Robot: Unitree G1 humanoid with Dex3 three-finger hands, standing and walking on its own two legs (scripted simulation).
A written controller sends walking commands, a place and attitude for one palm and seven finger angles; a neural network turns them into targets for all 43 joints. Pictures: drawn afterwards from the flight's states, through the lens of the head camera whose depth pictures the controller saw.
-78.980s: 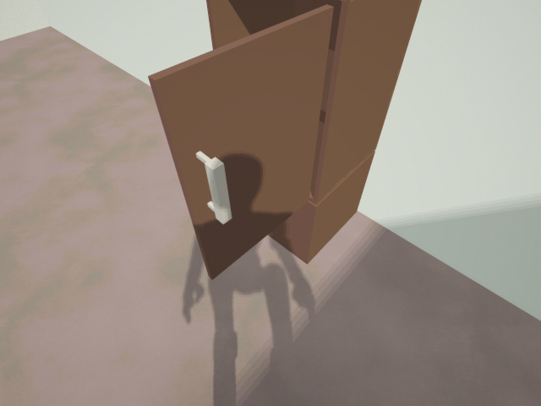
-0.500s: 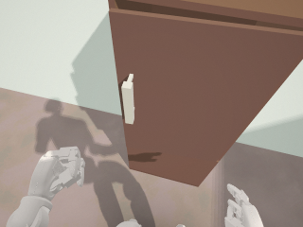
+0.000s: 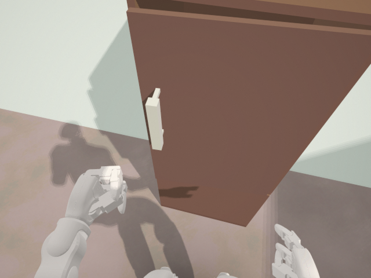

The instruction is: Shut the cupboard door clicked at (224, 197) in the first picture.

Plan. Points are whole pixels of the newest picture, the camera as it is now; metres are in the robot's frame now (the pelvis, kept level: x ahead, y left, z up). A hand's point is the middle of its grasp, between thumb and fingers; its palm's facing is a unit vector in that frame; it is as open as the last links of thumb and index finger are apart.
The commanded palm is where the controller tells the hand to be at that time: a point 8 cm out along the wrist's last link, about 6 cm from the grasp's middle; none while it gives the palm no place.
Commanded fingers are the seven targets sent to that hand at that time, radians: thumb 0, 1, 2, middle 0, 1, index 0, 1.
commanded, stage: bring the fist close to the handle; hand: left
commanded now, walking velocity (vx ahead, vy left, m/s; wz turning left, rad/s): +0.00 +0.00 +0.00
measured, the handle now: (157, 120) +0.46 +0.10 +0.07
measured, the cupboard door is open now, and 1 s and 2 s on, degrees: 5 5 0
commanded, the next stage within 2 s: push the door shut along its arc in 1.08 s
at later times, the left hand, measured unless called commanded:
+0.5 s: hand (153, 166) +0.32 +0.09 +0.08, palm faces -0.12 -0.99 -0.01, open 3.1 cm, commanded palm +0.31 +0.15 +0.08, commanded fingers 0.00 0.90 0.90 -1.30 -1.50 -1.30 -1.50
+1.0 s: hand (158, 161) +0.34 +0.08 +0.07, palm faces -0.10 -0.99 -0.03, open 3.1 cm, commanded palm +0.32 +0.13 +0.08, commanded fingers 0.00 0.90 0.90 -1.30 -1.50 -1.30 -1.50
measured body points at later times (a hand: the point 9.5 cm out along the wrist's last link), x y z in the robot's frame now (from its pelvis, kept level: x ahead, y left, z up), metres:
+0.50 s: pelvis +0.01 -0.02 +0.00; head +0.06 -0.03 +0.45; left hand +0.32 +0.15 +0.08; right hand +0.16 -0.26 -0.09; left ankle +0.02 +0.05 -0.68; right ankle +0.02 -0.10 -0.68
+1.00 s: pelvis +0.01 -0.04 +0.01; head +0.05 -0.05 +0.46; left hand +0.34 +0.14 +0.08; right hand +0.14 -0.28 -0.10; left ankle +0.02 +0.05 -0.68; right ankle +0.02 -0.10 -0.68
